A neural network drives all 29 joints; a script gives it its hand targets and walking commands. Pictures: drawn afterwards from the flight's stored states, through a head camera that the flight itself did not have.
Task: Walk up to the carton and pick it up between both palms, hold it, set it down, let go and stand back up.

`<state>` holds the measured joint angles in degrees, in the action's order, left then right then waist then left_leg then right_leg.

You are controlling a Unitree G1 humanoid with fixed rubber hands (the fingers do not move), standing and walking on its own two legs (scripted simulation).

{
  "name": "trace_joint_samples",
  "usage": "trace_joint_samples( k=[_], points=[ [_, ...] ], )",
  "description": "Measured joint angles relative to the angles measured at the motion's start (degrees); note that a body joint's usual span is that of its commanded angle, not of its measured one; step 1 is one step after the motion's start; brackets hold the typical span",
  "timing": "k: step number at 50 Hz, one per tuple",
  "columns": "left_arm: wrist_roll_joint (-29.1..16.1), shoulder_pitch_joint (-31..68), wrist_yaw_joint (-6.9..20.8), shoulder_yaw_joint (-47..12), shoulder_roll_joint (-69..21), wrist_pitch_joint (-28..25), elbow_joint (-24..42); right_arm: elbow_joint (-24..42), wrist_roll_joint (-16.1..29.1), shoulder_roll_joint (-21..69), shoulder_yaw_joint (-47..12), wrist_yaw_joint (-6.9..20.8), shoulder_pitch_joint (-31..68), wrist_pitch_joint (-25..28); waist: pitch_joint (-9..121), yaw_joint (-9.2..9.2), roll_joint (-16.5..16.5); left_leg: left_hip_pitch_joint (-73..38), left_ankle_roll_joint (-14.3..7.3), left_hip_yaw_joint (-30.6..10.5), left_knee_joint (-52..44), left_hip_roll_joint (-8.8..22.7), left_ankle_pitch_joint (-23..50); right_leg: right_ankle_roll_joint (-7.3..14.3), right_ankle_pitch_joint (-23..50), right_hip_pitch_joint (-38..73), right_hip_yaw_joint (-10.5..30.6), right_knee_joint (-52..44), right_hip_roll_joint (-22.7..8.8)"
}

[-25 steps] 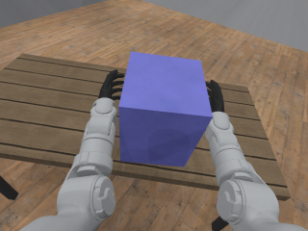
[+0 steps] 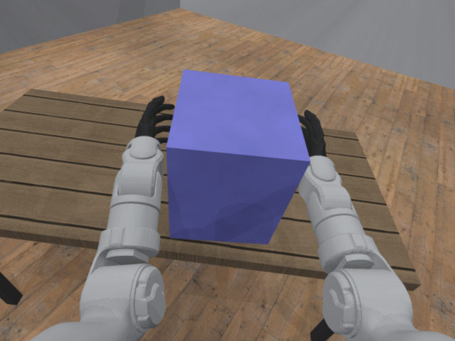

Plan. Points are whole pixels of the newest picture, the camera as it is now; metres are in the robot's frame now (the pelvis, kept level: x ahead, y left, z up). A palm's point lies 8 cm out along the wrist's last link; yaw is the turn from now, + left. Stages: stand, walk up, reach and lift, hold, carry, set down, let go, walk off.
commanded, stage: reach and lift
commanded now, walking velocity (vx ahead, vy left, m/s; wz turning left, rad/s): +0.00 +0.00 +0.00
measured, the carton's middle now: (227, 161) +0.41 -0.01 +0.11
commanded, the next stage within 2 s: hold in 1.44 s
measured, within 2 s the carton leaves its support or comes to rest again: neither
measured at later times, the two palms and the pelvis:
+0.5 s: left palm (144, 131) +0.37 +0.14 +0.20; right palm (320, 151) +0.36 -0.15 +0.19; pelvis -0.01 +0.00 +0.00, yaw +0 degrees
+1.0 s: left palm (143, 123) +0.38 +0.14 +0.22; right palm (321, 141) +0.37 -0.15 +0.21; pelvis +0.00 +0.00 +0.00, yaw +0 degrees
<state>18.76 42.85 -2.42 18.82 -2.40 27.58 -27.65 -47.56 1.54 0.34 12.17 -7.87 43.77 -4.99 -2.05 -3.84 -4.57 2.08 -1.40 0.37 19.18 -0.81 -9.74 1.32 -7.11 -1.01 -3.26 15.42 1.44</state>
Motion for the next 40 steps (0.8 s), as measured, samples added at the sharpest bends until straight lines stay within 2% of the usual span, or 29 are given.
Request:
trace_joint_samples(
  k=[17,40],
  points=[
    [1.7,0.8,1.7,0.2,0.3,7.5,5.6,3.4,2.8,-0.4,-2.6,-1.0,1.1,-5.6,-1.0,-1.25,0.3,-2.2,-0.3,-0.1,0.1,-0.4,0.3,-0.1,-0.2,1.9,-0.1,1.0,-0.4],
    [2.5,2.5,2.9,1.1,0.8,11.9,8.3,5.4,5.2,-1.3,-4.7,-2.1,3.3,-9.8,-0.4,-1.63,0.7,-1.8,-0.1,0.0,-0.1,-0.2,0.5,0.1,-0.1,1.4,-0.1,1.0,-0.2]
  ],
)
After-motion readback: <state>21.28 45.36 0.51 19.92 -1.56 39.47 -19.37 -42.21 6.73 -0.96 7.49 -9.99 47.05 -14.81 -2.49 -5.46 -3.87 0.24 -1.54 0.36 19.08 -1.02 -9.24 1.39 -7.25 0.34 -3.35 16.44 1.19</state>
